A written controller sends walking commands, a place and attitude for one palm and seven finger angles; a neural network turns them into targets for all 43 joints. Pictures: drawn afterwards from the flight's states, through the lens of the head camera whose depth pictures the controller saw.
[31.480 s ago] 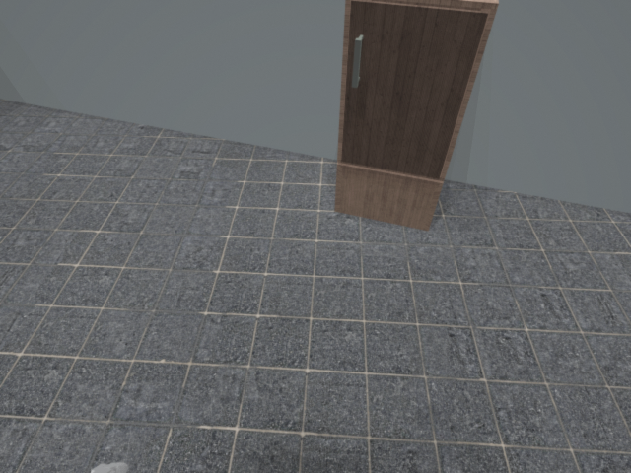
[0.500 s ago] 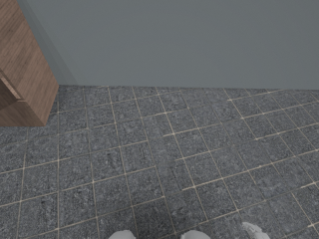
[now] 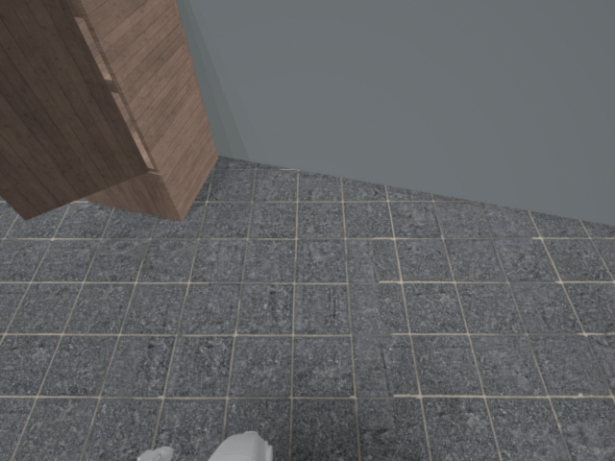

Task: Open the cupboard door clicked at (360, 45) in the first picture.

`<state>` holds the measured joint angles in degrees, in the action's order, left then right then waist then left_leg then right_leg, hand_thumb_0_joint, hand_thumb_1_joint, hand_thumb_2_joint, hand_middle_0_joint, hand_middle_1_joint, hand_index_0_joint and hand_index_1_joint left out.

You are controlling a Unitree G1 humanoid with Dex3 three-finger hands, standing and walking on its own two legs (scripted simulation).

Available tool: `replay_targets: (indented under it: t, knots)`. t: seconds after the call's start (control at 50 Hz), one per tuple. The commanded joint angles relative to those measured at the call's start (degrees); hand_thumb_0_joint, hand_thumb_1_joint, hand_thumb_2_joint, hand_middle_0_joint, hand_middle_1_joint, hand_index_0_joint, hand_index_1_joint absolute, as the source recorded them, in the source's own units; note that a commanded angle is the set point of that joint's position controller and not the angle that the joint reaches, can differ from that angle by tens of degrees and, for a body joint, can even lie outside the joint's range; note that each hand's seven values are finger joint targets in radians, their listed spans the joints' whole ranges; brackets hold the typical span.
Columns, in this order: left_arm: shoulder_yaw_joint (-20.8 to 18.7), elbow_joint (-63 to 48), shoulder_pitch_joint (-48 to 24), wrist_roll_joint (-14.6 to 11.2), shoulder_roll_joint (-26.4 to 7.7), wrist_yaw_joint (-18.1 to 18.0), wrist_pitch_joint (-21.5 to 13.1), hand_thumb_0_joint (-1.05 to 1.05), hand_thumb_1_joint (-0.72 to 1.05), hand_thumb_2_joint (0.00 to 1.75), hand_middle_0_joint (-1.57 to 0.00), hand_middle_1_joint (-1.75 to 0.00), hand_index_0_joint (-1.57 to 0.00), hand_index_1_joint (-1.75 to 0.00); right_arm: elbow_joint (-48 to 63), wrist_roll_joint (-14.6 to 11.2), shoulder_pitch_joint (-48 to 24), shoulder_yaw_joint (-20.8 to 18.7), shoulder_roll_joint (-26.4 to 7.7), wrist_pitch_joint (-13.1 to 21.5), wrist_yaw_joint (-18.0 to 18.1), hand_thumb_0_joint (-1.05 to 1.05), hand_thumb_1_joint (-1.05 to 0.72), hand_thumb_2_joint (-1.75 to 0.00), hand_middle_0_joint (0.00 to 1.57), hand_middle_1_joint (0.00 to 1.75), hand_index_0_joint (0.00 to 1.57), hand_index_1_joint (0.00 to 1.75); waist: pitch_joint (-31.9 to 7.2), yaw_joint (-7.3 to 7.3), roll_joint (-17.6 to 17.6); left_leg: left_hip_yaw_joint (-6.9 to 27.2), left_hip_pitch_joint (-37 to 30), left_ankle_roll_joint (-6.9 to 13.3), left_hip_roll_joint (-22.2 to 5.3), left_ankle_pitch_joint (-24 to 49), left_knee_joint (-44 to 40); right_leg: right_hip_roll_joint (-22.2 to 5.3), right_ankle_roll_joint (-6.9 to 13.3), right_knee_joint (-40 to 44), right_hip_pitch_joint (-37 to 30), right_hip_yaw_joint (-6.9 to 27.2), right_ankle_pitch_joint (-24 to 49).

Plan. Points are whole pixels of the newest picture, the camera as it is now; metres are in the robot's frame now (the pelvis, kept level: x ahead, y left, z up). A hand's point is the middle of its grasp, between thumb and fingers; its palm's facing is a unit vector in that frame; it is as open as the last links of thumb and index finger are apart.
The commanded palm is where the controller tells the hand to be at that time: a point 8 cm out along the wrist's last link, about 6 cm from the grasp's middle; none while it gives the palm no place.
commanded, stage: turn to face it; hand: left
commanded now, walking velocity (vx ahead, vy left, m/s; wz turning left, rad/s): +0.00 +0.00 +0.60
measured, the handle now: out of the picture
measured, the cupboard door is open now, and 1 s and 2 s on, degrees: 47 47 47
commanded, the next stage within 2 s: take the last steps up to it in 0.74 s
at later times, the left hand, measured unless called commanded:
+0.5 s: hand out of the picture +0.06 +0.22 -0.16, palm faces +0.30 -0.90 -0.30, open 7.4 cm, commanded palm none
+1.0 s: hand out of the picture -0.05 +0.18 -0.18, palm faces +0.53 -0.82 -0.22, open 7.4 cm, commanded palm none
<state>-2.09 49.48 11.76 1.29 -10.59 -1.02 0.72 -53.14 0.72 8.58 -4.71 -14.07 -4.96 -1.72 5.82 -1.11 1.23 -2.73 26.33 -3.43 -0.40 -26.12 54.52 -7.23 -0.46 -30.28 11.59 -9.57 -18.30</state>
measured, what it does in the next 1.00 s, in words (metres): steps on the spot, turning left: left foot, then right foot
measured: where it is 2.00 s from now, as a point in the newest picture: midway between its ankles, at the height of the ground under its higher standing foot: (252, 457)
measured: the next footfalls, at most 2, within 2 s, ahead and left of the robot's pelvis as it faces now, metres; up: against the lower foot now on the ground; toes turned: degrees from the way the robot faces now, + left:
left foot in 0.12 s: +0.05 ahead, +0.13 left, +0.00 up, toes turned +9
right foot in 0.48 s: +0.08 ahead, -0.13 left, +0.00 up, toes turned +13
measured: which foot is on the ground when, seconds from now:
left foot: up 0.00-0.10, down 0.12-0.48, up 0.50-0.80, down 0.82-1.00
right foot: down 0.00-0.12, up 0.14-0.46, down 0.48-0.82, up 0.84-1.00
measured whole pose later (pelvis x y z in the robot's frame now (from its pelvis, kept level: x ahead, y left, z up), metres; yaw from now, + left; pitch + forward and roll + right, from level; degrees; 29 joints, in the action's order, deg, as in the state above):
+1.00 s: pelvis +0.02 -0.01 +0.00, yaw +29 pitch +0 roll +0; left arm -4.0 56.3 13.5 0.9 -13.0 0.3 2.8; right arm -54.2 1.7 8.3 -1.7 -10.4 -0.8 0.6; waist 4.0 1.8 1.4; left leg -0.9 15.4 1.3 0.1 -15.0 30.3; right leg -4.6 -2.0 -54.9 22.9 -3.5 -28.3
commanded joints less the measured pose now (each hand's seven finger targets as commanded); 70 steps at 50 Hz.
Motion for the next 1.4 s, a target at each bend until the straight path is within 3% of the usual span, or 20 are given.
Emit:
replay_targets:
  t: [0.0, 0.06, 0.1, 0.12, 0.22, 0.4, 0.42, 0.46, 0.56, 0.66, 0.74, 0.76, 0.8, 0.9, 1.04, 1.06, 1.1, 1.12, 1.22, 1.38]
  knots:
    - [-4.1, -2.0, 3.6, 0.5, -14.0, -0.7, -1.2, 0.0, 0.9, 0.9, -0.2, -0.3, -0.2, -0.3, 6.2, -0.3, -5.7, 0.0, -2.1, 2.5, -0.4, 0.0, -0.9, -0.9, 0.2, 0.3, 0.2, 0.3, -7.0, 3.52, 11.0, -3.3, -1.8, 0.4, 0.5, 0.3, -12.1, -13.6, 6.3, 4.1, -8.0, 5.9, 33.6]
    - [-4.5, -2.2, 2.3, -0.3, -14.3, -0.1, -0.9, 0.0, 0.9, 0.9, -0.2, -0.3, -0.2, -0.3, 4.8, 0.0, 0.3, -0.6, -4.8, 3.3, 0.0, 0.0, -0.9, -0.9, 0.2, 0.3, 0.2, 0.3, -10.3, -0.23, 7.0, -3.2, -15.2, 2.0, 0.8, 13.1, -27.5, -12.1, 1.8, -6.2, -2.2, 1.6, 30.0]
    - [-2.6, -6.0, -1.0, -0.7, -8.0, 0.4, -0.4, 0.0, 0.9, 0.9, -0.2, -0.3, -0.2, -0.3, 3.8, 0.6, 8.9, -3.4, -15.7, 3.7, 0.6, 0.0, -0.9, -0.9, 0.2, 0.3, 0.2, 0.3, -13.7, -5.0, -19.9, 27.3, -30.6, 15.1, -23.1, 48.8, -31.9, -0.3, -4.9, -30.3, 22.9, 0.4, -20.1]
    - [-2.6, -7.1, -4.5, -0.2, -9.4, -0.1, 0.3, 0.0, 0.9, 0.9, -0.2, -0.3, -0.2, -0.3, 2.4, 0.6, 11.2, -3.2, -15.8, 3.5, 1.2, 0.0, -0.9, -0.9, 0.2, 0.3, 0.2, 0.3, -13.8, -5.83, -13.2, 26.9, -27.2, 17.9, -24.2, 44.1, -31.9, 0.0, -3.9, -35.3, 23.7, 6.9, -20.5]
    - [-3.1, -2.9, -2.3, -0.3, -8.2, 0.6, 0.9, 0.0, 0.9, 0.9, -0.2, -0.3, -0.2, -0.3, 5.0, 0.9, 0.7, -1.5, -10.4, 4.3, 2.5, 0.0, -0.9, -0.9, 0.2, 0.3, 0.2, 0.3, -9.0, 0.15, -9.2, 16.8, -16.7, 12.7, -13.5, 32.2, -33.9, 1.2, -4.1, -33.4, 19.8, 9.6, -7.1]
    - [-2.9, -2.9, 2.1, -0.7, -8.1, 0.4, 0.1, 0.0, 0.9, 0.9, -0.2, -0.3, -0.2, -0.3, 5.8, 0.7, -2.3, -2.3, -10.6, 3.1, 1.9, 0.0, -0.9, -0.9, 0.2, 0.3, 0.2, 0.3, -8.7, 2.25, -10.3, 19.9, -6.7, 10.4, -9.0, 24.1, -29.7, 6.8, -3.0, -3.5, 0.0, 6.5, -0.3]
    - [-3.5, -2.6, 4.4, -0.6, -9.3, 0.1, -0.4, 0.0, 0.9, 0.9, -0.2, -0.3, -0.2, -0.3, 6.3, 0.4, -3.0, -2.2, -9.3, 3.0, 1.8, 0.0, -0.9, -0.9, 0.2, 0.3, 0.2, 0.3, -9.2, 3.75, -7.4, 18.8, -2.0, 8.4, -6.7, 19.8, -26.1, 4.8, -2.5, 4.4, -6.9, 7.8, 3.6]
    - [-4.5, -2.9, 5.8, 0.7, -17.0, -0.6, -1.1, 0.0, 0.9, 0.9, -0.2, -0.3, -0.2, -0.3, 8.5, -0.2, -3.5, -1.4, -4.2, 3.2, 1.2, 0.0, -0.9, -0.9, 0.2, 0.3, 0.2, 0.3, -8.6, 5.09, 17.5, 4.5, 10.0, 1.4, 5.5, -8.9, -0.4, -19.9, 7.8, 15.6, -10.0, 31.5, 9.5]
    - [-2.7, -4.1, -1.6, 0.1, -10.5, -0.9, -1.3, 0.0, 0.9, 0.9, -0.2, -0.3, -0.2, -0.3, 4.5, 0.2, -2.0, -0.8, -3.5, 1.7, 0.4, 0.0, -0.9, -0.9, 0.2, 0.3, 0.2, 0.3, -5.2, 0.55, 11.7, 3.6, 5.6, 0.4, -0.3, 0.7, 12.2, -10.7, 7.2, 10.1, -1.7, 11.5, 24.0]
    - [-3.6, -1.0, 4.5, 0.6, -12.6, -0.9, -1.6, 0.0, 0.9, 0.9, -0.2, -0.3, -0.2, -0.3, 4.3, -0.3, -5.7, 0.5, -0.9, 2.6, 0.2, 0.0, -0.9, -0.9, 0.2, 0.3, 0.2, 0.3, -6.4, 3.9, 10.1, -1.2, -0.4, 0.5, 1.0, -1.3, -7.7, -11.7, 7.7, 6.7, -7.4, 9.6, 33.7]
    - [-3.9, 0.9, 4.1, -0.2, -12.9, -0.5, -1.3, 0.0, 0.9, 0.9, -0.2, -0.3, -0.2, -0.3, 2.1, -0.2, -0.4, 0.7, -2.1, 3.7, 0.9, 0.0, -0.9, -0.9, 0.2, 0.3, 0.2, 0.3, -8.6, 1.16, 9.6, -2.0, -12.7, 1.8, 1.5, 10.9, -26.8, -10.2, 3.8, -0.3, -4.6, 6.3, 31.6]
    - [-3.6, 0.7, 3.7, -0.7, -11.6, -0.3, -1.1, 0.0, 0.9, 0.9, -0.2, -0.3, -0.2, -0.3, 1.5, 0.0, 1.8, 0.2, -4.7, 4.1, 1.0, 0.0, -0.9, -0.9, 0.2, 0.3, 0.2, 0.3, -10.1, -0.13, 3.2, 1.2, -21.0, 3.3, -2.3, 20.7, -31.1, -8.4, 1.0, -5.5, 1.5, 4.0, 24.7]
    - [-1.6, -2.0, 1.3, -0.6, -6.3, -0.3, -0.2, 0.0, 0.9, 0.9, -0.2, -0.3, -0.2, -0.3, 0.8, 0.7, 6.9, -1.4, -12.4, 3.9, 1.7, 0.0, -0.9, -0.9, 0.2, 0.3, 0.2, 0.3, -10.9, -2.61, -15.8, 22.3, -24.3, 15.7, -22.9, 47.5, -33.2, 0.8, -3.1, -23.5, 15.4, 4.1, -19.3]
    - [-2.3, 1.6, -0.2, -0.1, -6.0, 1.1, 0.5, 0.0, 0.9, 0.9, -0.2, -0.3, -0.2, -0.3, 1.2, 1.0, 2.3, 0.2, -7.7, 4.9, 3.2, 0.0, -0.9, -0.9, 0.2, 0.3, 0.2, 0.3, -6.2, 0.43, -12.7, 15.6, -16.4, 13.7, -13.8, 20.3, -37.4, 2.0, -1.9, -30.0, 17.1, 7.6, -10.1]
    - [-2.3, 4.2, 6.6, 0.0, -4.3, 2.1, -1.4, 0.0, 0.9, 0.9, -0.2, -0.3, -0.2, -0.3, 0.5, 0.7, 1.1, -0.3, -7.8, 4.8, 2.3, 0.0, -0.9, -0.9, 0.2, 0.3, 0.2, 0.3, -4.8, 3.61, -8.3, 14.2, -5.3, 11.4, -8.6, -2.4, -34.6, 6.3, -1.2, -3.4, -2.8, 1.9, -3.9]
    - [-2.8, 5.5, 11.3, 0.2, -5.6, 2.0, -1.8, 0.0, 0.9, 0.9, -0.2, -0.3, -0.2, -0.3, 0.9, 0.4, 0.1, -0.3, -6.5, 4.8, 2.0, 0.0, -0.9, -0.9, 0.2, 0.3, 0.2, 0.3, -4.6, 6.04, -4.1, 11.3, 1.1, 9.3, -5.0, -6.3, -27.9, 4.5, -0.8, 4.0, -11.0, 4.0, -2.8]
    - [-4.3, 6.1, 17.4, 0.6, -14.0, 0.7, -2.4, 0.0, 0.9, 0.9, -0.2, -0.3, -0.2, -0.3, 4.9, 0.3, -4.4, 0.6, -2.3, 4.9, 1.0, 0.0, -0.9, -0.9, 0.2, 0.3, 0.2, 0.3, -0.6, 9.84, 18.8, 2.4, 19.1, 3.8, 2.9, -9.5, 1.1, -21.8, 8.3, 24.1, -14.7, 38.6, -24.3]
    - [-4.1, 5.7, 16.1, 0.2, -13.8, 0.3, -2.9, 0.0, 0.9, 0.9, -0.2, -0.3, -0.2, -0.3, 5.3, 1.0, -6.5, 0.0, -4.4, 4.7, 0.6, 0.0, -0.9, -0.9, 0.2, 0.3, 0.2, 0.3, 1.6, 8.29, 12.9, 7.0, 19.2, 3.9, -0.3, -3.8, 9.0, -22.9, 10.7, 25.5, -8.3, 41.6, -27.2]
    - [-2.3, 6.2, 9.4, 0.1, -7.1, 0.1, -5.1, 0.0, 0.9, 0.9, -0.2, -0.3, -0.2, -0.3, 0.3, 0.8, -1.7, 0.3, -1.1, 4.0, -0.8, 0.0, -0.9, -0.9, 0.2, 0.3, 0.2, 0.3, 1.4, 2.79, 8.2, 3.3, 12.9, 1.2, -4.2, 13.8, 8.4, -12.6, 5.2, 21.6, -3.9, 14.4, 1.8]
    - [-1.9, 11.9, 15.7, 0.5, -7.8, 0.1, -5.3, 0.0, 0.9, 0.9, -0.2, -0.3, -0.2, -0.3, 1.3, 0.3, -6.5, 1.8, 2.4, 5.6, -1.5, 0.0, -0.9, -0.9, 0.2, 0.3, 0.2, 0.3, 0.6, 5.02, 10.4, -4.2, 5.2, 2.0, -1.8, 13.4, -14.5, -11.9, 4.9, 16.3, -9.2, 5.2, 21.1]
